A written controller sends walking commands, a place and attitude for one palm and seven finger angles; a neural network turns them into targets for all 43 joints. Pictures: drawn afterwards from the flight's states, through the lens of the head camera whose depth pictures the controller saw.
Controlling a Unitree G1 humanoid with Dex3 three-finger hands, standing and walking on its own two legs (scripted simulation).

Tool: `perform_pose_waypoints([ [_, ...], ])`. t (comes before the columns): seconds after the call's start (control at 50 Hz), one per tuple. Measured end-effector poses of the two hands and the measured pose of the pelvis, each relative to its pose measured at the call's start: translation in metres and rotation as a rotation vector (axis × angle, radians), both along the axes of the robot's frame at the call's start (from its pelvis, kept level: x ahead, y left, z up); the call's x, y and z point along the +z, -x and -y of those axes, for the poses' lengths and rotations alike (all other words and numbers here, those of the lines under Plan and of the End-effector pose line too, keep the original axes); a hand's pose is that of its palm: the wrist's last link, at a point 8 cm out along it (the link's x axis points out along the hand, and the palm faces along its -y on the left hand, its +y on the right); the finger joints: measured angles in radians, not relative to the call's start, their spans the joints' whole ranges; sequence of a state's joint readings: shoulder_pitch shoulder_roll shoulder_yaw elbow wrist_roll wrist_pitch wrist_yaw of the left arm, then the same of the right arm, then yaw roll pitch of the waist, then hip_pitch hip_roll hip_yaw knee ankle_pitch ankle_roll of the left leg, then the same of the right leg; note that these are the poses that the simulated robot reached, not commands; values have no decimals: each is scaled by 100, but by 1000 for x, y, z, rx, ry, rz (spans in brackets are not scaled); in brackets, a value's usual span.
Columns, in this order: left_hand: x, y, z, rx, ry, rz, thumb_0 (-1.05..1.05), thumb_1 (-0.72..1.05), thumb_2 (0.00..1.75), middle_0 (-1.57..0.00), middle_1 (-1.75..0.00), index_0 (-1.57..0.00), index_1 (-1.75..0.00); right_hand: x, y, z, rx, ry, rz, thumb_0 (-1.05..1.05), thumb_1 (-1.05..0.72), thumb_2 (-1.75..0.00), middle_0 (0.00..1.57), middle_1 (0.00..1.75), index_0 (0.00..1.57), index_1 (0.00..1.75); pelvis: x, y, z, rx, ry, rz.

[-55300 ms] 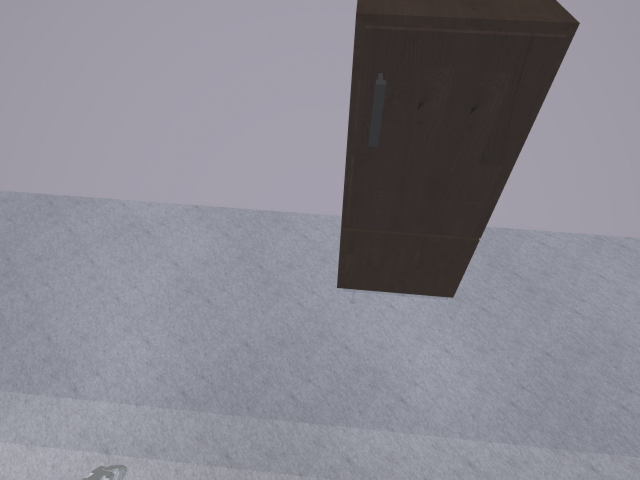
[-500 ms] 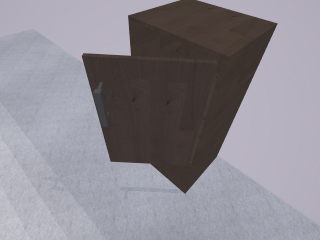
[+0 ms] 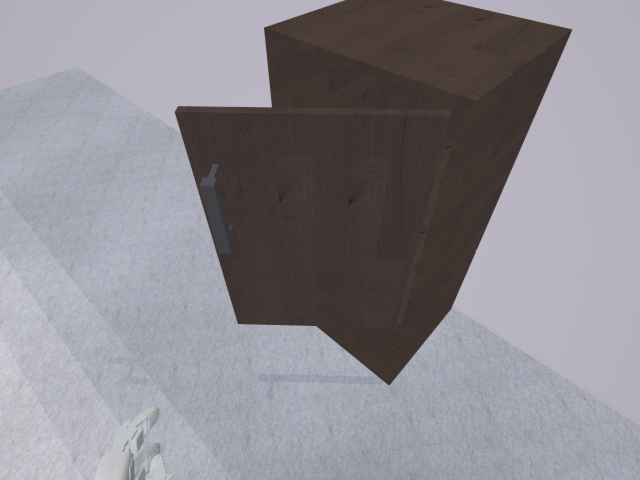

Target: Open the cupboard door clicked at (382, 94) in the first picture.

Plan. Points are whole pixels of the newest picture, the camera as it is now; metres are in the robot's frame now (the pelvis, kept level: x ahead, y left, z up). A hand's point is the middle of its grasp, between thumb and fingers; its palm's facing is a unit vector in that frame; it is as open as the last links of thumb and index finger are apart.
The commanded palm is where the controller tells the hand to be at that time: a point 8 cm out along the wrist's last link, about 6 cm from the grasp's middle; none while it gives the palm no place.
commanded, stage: raise the hand with hooked fingers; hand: left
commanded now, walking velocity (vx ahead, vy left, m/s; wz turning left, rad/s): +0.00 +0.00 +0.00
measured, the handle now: (220, 210) +0.54 +0.19 +0.03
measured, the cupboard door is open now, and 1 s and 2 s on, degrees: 41 41 41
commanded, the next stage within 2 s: move the hooked fingers beside the handle in 1.94 s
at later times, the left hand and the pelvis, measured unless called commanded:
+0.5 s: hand (185, 439) +0.18 +0.17 -0.02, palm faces +0.01 -1.00 -0.08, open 10.1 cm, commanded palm +0.16 +0.23 -0.02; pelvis -0.02 -0.03 -0.08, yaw +1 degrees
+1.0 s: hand (153, 384) +0.24 +0.22 +0.01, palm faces +0.02 -1.00 -0.06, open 13.0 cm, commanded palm +0.22 +0.27 +0.02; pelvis -0.01 -0.01 -0.04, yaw -1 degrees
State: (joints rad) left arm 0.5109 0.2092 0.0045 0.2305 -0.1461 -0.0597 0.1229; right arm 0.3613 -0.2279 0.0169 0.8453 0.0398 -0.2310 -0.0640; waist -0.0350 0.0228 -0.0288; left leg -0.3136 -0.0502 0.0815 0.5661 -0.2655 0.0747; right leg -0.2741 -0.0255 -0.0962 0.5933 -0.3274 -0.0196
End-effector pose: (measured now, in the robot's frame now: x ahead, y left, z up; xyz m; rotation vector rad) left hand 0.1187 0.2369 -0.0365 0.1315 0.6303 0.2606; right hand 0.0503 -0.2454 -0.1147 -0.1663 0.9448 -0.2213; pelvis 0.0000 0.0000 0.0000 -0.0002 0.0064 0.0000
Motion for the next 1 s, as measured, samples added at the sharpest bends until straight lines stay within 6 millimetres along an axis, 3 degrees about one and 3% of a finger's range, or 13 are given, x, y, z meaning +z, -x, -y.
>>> perform_pose_waypoints([
  [0.06, 34, -51, 13, -89, 38, 338, 3, 87, 86, -20, -36, -20, -35, 8, -40, 12, 46, 38, 163, 1, -92, -90, 20, 30, 20, 30, -13, 6, -1, -1, 2, -62],
  [0.12, 42, -72, 36, -214, 135, 596, 2, 80, 84, -20, -39, -20, -39, 18, -79, 21, 87, 69, 294, 1, -92, -90, 20, 30, 20, 30, -33, 11, 2, -23, -1, -129],
  [0.2, 14, -60, 52, -321, 184, 650, 1, 69, 80, -21, -45, -21, -44, 25, -123, 26, 141, 99, 410, 1, -91, -90, 20, 30, 20, 30, -59, 16, 8, -34, -3, -181],
  [0.26, -12, -38, 43, -263, 177, 545, 1, 62, 77, -23, -49, -22, -49, 25, -147, 22, 179, 103, 445, 1, -91, -90, 20, 30, 20, 30, -71, 17, 14, -27, 4, -196],
  [0.32, -14, -17, 25, -168, 113, 504, 1, 54, 74, -23, -53, -23, -53, 19, -159, 11, 213, 87, 446, 1, -91, -90, 20, 30, 20, 30, -76, 17, 19, -11, 21, -202],
  [0.4, 10, -14, 11, -153, 28, 605, 1, 44, 70, -24, -59, -23, -59, -1, -155, -6, 262, 46, 397, 1, -91, -90, 20, 30, 20, 30, -78, 19, 24, 14, 46, -215],
  [0.5, 21, -44, 13, -280, 51, 624, 1, 33, 66, -24, -67, -24, -66, -29, -128, -15, 241, -17, 290, 1, -91, -90, 20, 30, 20, 30, -77, 22, 28, 20, 56, -225],
  [0.6, 22, -66, 8, -285, 102, 524, 1, 21, 61, -25, -74, -25, -74, -34, -91, -3, 134, -29, 196, 1, -91, -90, 20, 30, 21, 30, -65, 17, 29, 4, 40, -215],
  [0.72, 36, -76, -9, -239, 65, 558, 0, 7, 55, -26, -83, -26, -83, -25, -62, 26, 63, 40, 138, 1, -91, -90, 20, 30, 21, 30, -55, 10, 27, -7, 29, -206],
  [0.86, 39, -85, -19, -267, 73, 575, 0, -9, 48, -27, -94, -27, -93, -8, -62, 47, 47, 117, 152, 1, -91, -90, 20, 30, 20, 30, -49, 8, 20, -10, 30, -194],
  [1.0, 51, -97, -32, -259, 67, 610, 0, -26, 41, -29, -104, -28, -104, 8, -83, 32, 85, 115, 223, 1, -91, -90, 20, 30, 20, 30, -43, 6, 14, -8, 34, -175],
])
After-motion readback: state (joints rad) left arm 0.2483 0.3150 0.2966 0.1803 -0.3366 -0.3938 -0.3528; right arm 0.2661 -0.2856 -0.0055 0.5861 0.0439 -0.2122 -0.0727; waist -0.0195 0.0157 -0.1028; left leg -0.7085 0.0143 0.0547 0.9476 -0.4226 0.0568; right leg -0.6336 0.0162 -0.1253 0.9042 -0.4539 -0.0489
